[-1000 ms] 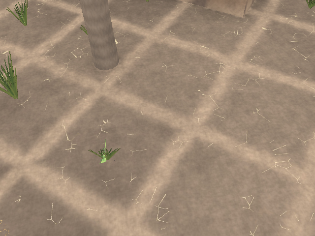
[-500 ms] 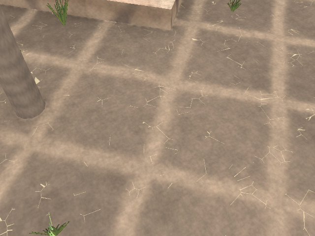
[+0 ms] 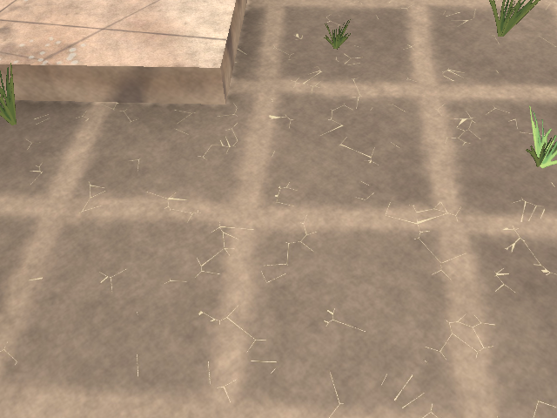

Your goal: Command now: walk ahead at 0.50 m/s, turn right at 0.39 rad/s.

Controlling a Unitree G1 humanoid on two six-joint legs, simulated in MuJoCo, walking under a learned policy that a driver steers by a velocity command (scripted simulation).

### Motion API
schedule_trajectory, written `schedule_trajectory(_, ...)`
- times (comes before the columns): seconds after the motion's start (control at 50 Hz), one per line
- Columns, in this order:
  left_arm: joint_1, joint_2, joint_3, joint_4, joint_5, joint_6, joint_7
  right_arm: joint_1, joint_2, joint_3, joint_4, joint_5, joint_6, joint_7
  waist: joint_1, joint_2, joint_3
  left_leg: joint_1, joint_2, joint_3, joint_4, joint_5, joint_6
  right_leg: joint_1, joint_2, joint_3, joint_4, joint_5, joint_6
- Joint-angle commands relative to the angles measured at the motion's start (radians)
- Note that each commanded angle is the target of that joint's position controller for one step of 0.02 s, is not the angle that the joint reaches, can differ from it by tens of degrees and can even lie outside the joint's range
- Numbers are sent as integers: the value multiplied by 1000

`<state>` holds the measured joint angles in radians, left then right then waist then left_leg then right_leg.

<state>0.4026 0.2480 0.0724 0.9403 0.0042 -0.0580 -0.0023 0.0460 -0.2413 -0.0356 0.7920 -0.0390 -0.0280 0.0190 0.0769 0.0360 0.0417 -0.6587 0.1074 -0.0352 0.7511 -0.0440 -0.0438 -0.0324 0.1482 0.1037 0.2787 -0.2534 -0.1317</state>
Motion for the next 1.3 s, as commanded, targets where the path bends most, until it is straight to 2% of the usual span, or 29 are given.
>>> schedule_trajectory(0.02, 96, 125, 19, -20, 8, -10, 10, -140, -59, -2, -100, 5, -20, 8, 31, -103, 14, -21, -50, 58, -91, 43, 20, 57, -263, 171, -27, 487, -90)
schedule_trajectory(0.08, 86, 145, 18, -18, 16, -15, 21, -129, -77, -4, -114, 10, -34, 10, 7, -119, 22, 78, -75, 59, -184, -9, 67, 91, -301, 183, 8, 581, -69)
schedule_trajectory(0.14, 25, 176, 20, -22, 17, -25, 16, 172, -137, -33, -24, 13, -54, -12, -140, -92, -104, 470, -139, 84, -295, -71, 132, 45, -249, 114, 302, 837, -17)
schedule_trajectory(0.16, 26, 141, 9, -41, 11, -32, 10, 333, -191, -49, 2, -6, -63, -27, -203, -30, -218, 710, 17, -80, -305, -163, 177, -105, -202, 82, 547, 610, -1)
schedule_trajectory(0.18, 164, 51, -6, -48, -32, -30, 5, 427, -302, -79, 18, -24, -57, -28, -167, 217, -364, 985, 289, -556, -372, -263, 322, -418, -24, -22, 918, 4, 52)
schedule_trajectory(0.2, 145, 119, 2, -33, 1, -27, 9, 365, -233, -69, 26, 3, -42, -15, -140, 135, -299, 908, 297, -716, -482, -336, 325, -542, -39, 24, 1009, -232, 38)
schedule_trajectory(0.22, 56, 126, 6, -47, 13, -23, 6, 262, -163, -52, 7, 16, -40, -11, -109, 40, -131, 750, 262, -555, -494, -376, 307, -574, -97, 28, 1018, -145, 36)
schedule_trajectory(0.24, -11, 110, -1, -63, 17, -24, -1, 205, -110, -39, 4, 14, -45, -7, -100, -21, -62, 639, 212, -428, -519, -291, 284, -561, -134, 19, 966, -81, 38)
schedule_trajectory(0.26, -38, 98, -2, -72, 21, -19, -7, 198, -90, -31, 15, 13, -50, -9, -85, 1, -30, 579, 166, -333, -539, -197, 260, -542, -161, 6, 918, -61, 40)
schedule_trajectory(0.34, -40, 60, -14, -75, 39, 10, -28, 270, -84, -25, 77, 28, -77, -7, -48, 51, -28, 519, 104, -169, -583, 50, 252, -511, -194, -48, 830, -22, 75)
schedule_trajectory(0.46, -305, 28, -41, -161, 31, 10, -40, 359, -96, -25, 127, 33, -76, -5, -95, 39, 31, 536, 53, -46, -637, 131, 239, -585, -235, -135, 520, 181, 118)
schedule_trajectory(0.58, -436, 44, -46, -204, 22, 4, -33, 433, -124, -29, 168, 25, -68, -15, -124, 43, 40, 652, 106, -36, -578, 252, 222, -509, -198, -164, 317, 186, 85)
schedule_trajectory(0.62, -406, 58, -39, -199, 26, -3, -26, 421, -135, -32, 176, 21, -62, -21, -99, 44, 28, 695, 123, -31, -505, 378, 209, -442, -173, -170, 271, 114, 57)
schedule_trajectory(0.66, -185, 89, -18, -125, 38, -21, -11, 411, -129, -28, 182, 25, -53, -22, -1, 0, -81, 642, 69, 2, -232, 518, 180, -140, -129, -175, 166, 114, 17)
schedule_trajectory(0.68, -3, 158, 3, -86, 61, -34, 3, 398, -100, -17, 152, 33, -55, -20, 65, -76, -205, 465, 19, 32, 27, 284, 160, 121, -294, -3, 150, 43, -31)
schedule_trajectory(0.7, 59, 260, 28, -82, 73, -29, 8, 499, 20, 10, 122, 65, -54, -17, 28, -296, -327, 120, -144, 114, 372, -378, 116, 379, -592, 427, 65, -41, -133)
schedule_trajectory(0.72, 23, 217, 25, -86, 30, -14, 4, 471, -105, -24, 145, 40, -43, -29, 28, -185, -300, 44, -132, 6, 486, -465, 130, 287, -594, 517, 1, -98, -146)
schedule_trajectory(0.74, -77, 148, 6, -99, 22, -13, 2, 399, -113, -33, 131, 35, -42, -25, -12, -125, -152, 23, -81, -23, 487, -376, 139, 157, -543, 358, -22, -90, -114)
schedule_trajectory(0.76, -133, 93, -7, -102, 22, -21, -2, 361, -83, -27, 127, 36, -43, -18, -32, -102, -75, 46, -47, -23, 444, -307, 137, 41, -496, 238, -66, -12, -85)
schedule_trajectory(0.8, -158, 51, -19, -87, 19, -37, 5, 362, -62, -30, 138, 14, -20, -6, -77, -122, -22, 113, -17, -18, 385, -254, 122, -76, -422, 76, -111, 101, -24)
schedule_trajectory(0.92, -72, 68, -12, -41, 9, -67, 13, 234, -29, -34, 90, 9, 21, 22, -94, -97, 13, -8, 0, 10, 329, -92, 93, -61, -399, -124, -157, 279, -14)
schedule_trajectory(1.1, 48, 91, -10, 21, 16, -50, 29, -46, -12, -8, -26, 4, 13, 44, -36, -96, 74, 16, -45, 152, -69, 16, 133, 78, -408, -309, -103, 522, 9)
schedule_trajectory(1.16, 39, 122, -3, 26, 20, -34, 38, -13, -33, -17, -29, 1, 13, 39, -69, -125, 34, 120, -116, 204, -111, -118, 189, 153, -422, -358, 44, 891, 20)
schedule_trajectory(1.2, 23, 155, 7, 21, 22, -15, 40, 126, -65, -36, 7, 0, 9, 29, -131, -141, -53, 281, -186, 220, -140, -220, 239, 158, -426, -372, 289, 1054, 20)
schedule_trajectory(1.22, 10, 163, 10, 11, 18, -6, 36, 263, -93, -54, 50, -5, 0, 20, -194, -110, -128, 468, -210, 197, -224, -195, 271, 75, -414, -383, 506, 941, 38)
schedule_trajectory(1.24, 5, 135, 3, -20, 17, -7, 31, 397, -187, -87, 79, -17, -4, 4, -248, -9, -223, 710, -42, -45, -281, -295, 329, -147, -379, -384, 814, 581, 71)
schedule_trajectory(1.26, -2, 52, -6, -99, 4, -19, 10, 330, -284, -111, 51, 4, 8, -1, -164, 232, -275, 961, 222, -632, -418, -285, 484, -603, -125, -293, 1186, -274, 137)
schedule_trajectory(1.28, -125, 126, 2, -132, 14, -34, 3, 351, -277, -108, 49, 25, 21, -5, -207, 41, -247, 934, 229, -642, -485, -204, 483, -717, -158, -90, 1209, -222, 127)
schedule_trajectory(1.3, -165, 101, -5, -148, 1, -48, -1, 303, -230, -96, 57, 28, 20, -14, -174, -2, -131, 829, 215, -501, -489, -130, 453, -744, -211, -74, 1150, -127, 119)
